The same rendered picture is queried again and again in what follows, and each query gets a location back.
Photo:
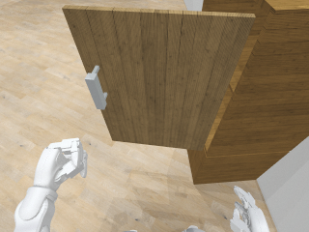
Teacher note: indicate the robot right shin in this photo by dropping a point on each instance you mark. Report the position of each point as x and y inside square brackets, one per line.
[192, 226]

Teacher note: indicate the handle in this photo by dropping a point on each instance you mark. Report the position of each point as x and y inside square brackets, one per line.
[95, 89]

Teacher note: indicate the robot right hand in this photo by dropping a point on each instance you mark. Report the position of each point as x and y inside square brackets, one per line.
[253, 217]

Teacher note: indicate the cupboard door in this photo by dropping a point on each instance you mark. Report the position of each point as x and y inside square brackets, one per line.
[165, 72]

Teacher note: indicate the robot left forearm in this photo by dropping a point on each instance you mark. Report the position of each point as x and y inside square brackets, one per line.
[35, 212]

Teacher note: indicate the robot left hand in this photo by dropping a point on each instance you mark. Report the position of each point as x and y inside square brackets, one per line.
[74, 160]

